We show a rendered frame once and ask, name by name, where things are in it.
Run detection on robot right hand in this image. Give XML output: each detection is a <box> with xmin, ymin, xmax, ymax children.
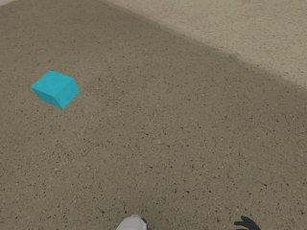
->
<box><xmin>234</xmin><ymin>216</ymin><xmax>261</xmax><ymax>230</ymax></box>

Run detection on left robot shin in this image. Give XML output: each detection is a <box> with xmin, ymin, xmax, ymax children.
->
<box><xmin>131</xmin><ymin>215</ymin><xmax>143</xmax><ymax>220</ymax></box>

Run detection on robot left thigh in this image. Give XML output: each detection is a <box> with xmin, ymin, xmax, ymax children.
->
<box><xmin>116</xmin><ymin>217</ymin><xmax>147</xmax><ymax>230</ymax></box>

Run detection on carton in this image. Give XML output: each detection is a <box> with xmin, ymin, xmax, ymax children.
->
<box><xmin>31</xmin><ymin>70</ymin><xmax>80</xmax><ymax>109</ymax></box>

